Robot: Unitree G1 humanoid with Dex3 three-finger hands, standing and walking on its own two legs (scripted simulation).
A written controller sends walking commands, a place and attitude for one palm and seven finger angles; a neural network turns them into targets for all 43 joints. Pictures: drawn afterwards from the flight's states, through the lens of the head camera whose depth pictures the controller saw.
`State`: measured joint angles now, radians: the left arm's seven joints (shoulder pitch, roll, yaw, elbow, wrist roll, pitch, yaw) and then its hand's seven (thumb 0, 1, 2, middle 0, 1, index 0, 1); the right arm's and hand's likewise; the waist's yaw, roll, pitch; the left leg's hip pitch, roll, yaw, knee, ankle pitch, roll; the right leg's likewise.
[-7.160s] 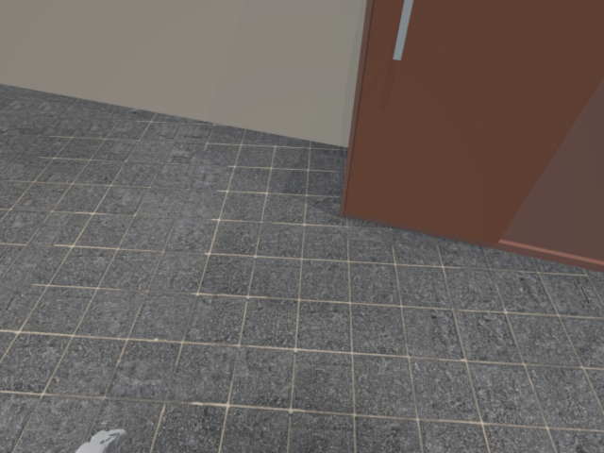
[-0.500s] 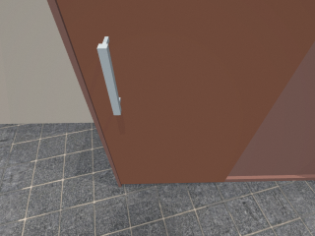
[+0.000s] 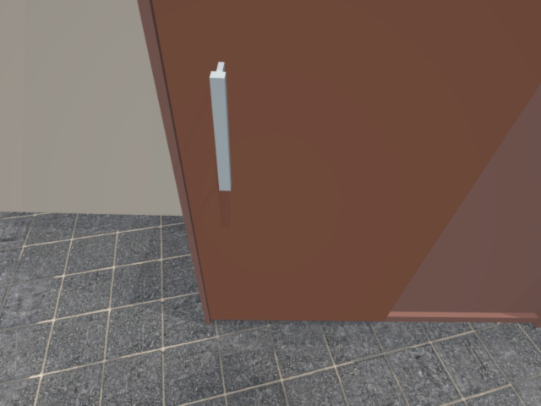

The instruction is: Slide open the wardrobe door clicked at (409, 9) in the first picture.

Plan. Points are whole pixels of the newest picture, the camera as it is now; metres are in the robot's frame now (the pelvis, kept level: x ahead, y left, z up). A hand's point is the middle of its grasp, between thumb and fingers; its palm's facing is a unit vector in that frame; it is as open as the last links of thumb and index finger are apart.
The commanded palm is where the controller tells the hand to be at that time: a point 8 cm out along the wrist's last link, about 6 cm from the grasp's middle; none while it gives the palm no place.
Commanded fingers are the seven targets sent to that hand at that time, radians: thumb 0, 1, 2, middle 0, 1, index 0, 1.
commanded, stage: look again from close up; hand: left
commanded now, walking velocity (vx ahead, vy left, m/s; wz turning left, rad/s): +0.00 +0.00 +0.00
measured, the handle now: (223, 131) +0.54 +0.13 +0.14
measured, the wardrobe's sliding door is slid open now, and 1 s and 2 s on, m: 0.00 0.00 0.00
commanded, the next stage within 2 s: shuffle to correct the standing spot in 1.78 s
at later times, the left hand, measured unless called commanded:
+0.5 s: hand out of the picture -0.07 +0.19 -0.17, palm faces +0.06 -0.98 -0.17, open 7.3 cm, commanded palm none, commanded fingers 0.00 0.90 0.90 -0.20 -0.30 -0.20 -0.30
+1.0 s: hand out of the picture -0.02 +0.17 -0.18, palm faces +0.04 -0.99 -0.15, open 7.3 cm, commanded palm none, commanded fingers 0.00 0.90 0.90 -0.20 -0.30 -0.20 -0.30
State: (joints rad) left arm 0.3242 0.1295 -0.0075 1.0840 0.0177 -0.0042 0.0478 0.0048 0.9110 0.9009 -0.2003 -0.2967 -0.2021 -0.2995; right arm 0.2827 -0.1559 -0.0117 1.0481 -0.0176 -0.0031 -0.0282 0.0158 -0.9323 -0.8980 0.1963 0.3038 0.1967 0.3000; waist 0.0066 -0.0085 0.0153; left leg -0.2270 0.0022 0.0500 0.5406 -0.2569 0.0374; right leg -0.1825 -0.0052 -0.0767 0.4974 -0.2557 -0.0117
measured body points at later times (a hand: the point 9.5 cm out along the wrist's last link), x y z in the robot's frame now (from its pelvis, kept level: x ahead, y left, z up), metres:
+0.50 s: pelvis -0.02 +0.03 +0.00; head -0.02 +0.03 +0.45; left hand -0.07 +0.24 -0.16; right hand -0.01 -0.20 -0.15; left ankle +0.03 +0.09 -0.74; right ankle +0.01 -0.11 -0.73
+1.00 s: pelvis -0.01 +0.02 +0.00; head -0.01 +0.03 +0.45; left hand -0.02 +0.23 -0.16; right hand -0.01 -0.20 -0.15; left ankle +0.03 +0.09 -0.74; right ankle +0.01 -0.11 -0.73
